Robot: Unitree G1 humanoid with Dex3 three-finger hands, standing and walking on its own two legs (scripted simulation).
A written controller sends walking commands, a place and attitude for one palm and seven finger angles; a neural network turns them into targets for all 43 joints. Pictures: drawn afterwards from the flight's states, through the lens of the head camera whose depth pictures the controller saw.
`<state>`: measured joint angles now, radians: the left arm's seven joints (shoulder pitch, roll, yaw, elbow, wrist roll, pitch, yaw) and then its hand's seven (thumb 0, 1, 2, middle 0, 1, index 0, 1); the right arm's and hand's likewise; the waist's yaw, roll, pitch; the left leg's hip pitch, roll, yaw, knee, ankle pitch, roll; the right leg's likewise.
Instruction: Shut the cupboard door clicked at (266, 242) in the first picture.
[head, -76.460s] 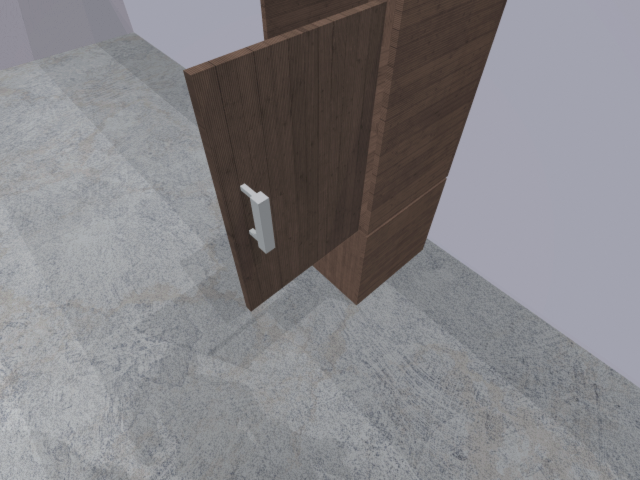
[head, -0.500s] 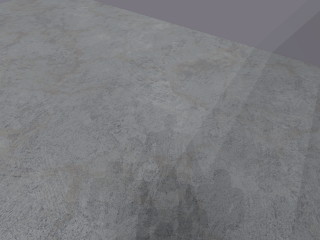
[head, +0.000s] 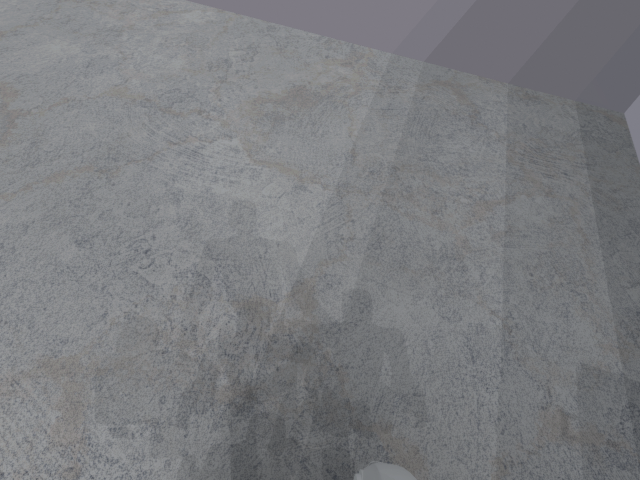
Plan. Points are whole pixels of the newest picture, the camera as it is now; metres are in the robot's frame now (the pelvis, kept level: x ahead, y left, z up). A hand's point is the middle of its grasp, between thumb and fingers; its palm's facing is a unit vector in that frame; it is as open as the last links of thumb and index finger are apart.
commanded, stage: turn to face it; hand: left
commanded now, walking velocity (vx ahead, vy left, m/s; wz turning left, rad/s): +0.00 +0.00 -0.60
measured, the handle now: out of the picture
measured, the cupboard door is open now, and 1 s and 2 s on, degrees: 0 0 0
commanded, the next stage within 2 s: none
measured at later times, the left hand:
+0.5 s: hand (225, 478) +0.14 +0.13 -0.17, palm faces -0.26 -0.94 -0.22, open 7.4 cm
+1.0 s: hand (257, 403) +0.24 +0.10 -0.16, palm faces -0.54 -0.80 -0.25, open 7.4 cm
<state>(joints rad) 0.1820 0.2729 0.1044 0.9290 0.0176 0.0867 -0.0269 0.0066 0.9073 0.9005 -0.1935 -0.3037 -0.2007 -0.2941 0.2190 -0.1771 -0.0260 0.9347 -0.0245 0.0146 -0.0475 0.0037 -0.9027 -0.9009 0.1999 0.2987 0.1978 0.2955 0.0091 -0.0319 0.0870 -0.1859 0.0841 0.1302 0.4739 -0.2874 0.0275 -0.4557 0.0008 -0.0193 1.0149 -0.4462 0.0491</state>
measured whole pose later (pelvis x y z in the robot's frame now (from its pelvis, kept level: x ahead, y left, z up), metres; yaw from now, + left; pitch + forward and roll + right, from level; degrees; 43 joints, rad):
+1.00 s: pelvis +0.03 -0.02 -0.01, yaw -35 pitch +1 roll -1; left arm 0.15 0.27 0.09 0.88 0.02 0.07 -0.04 0.01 0.91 0.90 -0.19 -0.30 -0.20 -0.29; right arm 0.23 -0.21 -0.04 0.90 -0.02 0.02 -0.02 0.00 -0.90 -0.90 0.20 0.30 0.20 0.30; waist -0.01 0.02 0.09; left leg -0.23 0.18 0.23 0.58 -0.33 -0.04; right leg -0.33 -0.02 -0.07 0.70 -0.37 0.03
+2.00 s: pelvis +0.05 -0.06 -0.01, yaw -69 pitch +1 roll +0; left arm 0.15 0.21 0.05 0.88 0.01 0.03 -0.01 0.00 0.90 0.90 -0.20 -0.30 -0.20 -0.29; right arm 0.21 -0.27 -0.06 0.93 -0.01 0.07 -0.02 0.01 -0.91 -0.90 0.20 0.30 0.20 0.30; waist -0.02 0.06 0.09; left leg -0.46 0.12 0.06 1.12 -0.48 -0.07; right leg -0.28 0.02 -0.02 0.57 -0.31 -0.02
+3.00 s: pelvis +0.06 -0.11 -0.01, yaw -98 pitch +2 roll +0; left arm 0.20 0.18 0.04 0.94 0.02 0.03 0.00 0.00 0.90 0.90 -0.20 -0.30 -0.21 -0.29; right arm 0.21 -0.21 -0.04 0.95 -0.01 0.06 -0.02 0.00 -0.91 -0.90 0.20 0.30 0.19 0.29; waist -0.01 0.01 0.04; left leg -0.44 0.07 0.03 0.90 -0.41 -0.07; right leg -0.23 0.03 0.01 0.46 -0.26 -0.03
